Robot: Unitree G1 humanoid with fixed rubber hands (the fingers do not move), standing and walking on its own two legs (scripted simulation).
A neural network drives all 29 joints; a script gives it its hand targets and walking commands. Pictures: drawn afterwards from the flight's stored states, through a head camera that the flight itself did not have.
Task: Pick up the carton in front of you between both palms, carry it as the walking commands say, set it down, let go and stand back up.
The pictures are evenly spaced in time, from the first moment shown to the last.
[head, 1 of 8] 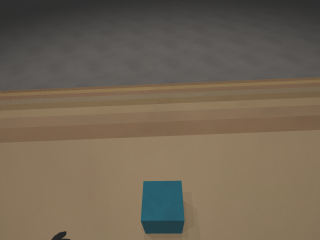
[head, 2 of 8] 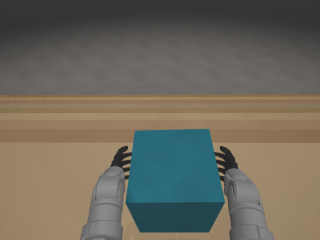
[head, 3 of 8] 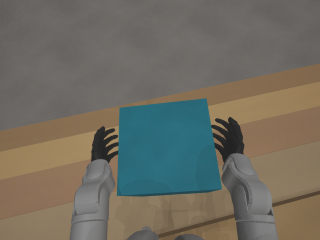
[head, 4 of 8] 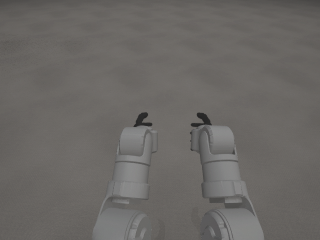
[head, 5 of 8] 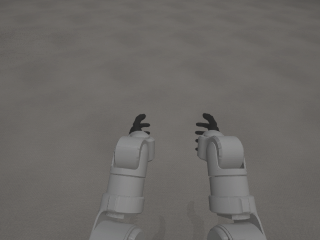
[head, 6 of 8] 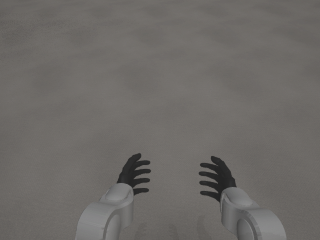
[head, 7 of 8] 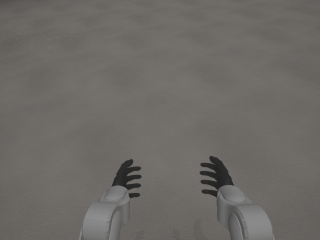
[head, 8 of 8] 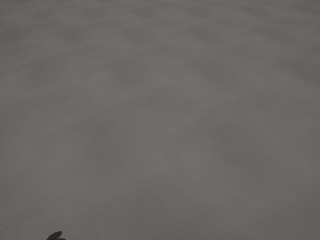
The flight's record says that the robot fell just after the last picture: no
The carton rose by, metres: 0.69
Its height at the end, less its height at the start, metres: -1.51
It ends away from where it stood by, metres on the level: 5.14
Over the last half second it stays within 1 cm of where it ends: yes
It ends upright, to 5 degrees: no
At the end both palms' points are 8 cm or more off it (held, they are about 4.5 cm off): yes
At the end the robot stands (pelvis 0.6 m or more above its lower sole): yes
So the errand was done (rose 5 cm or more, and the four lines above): no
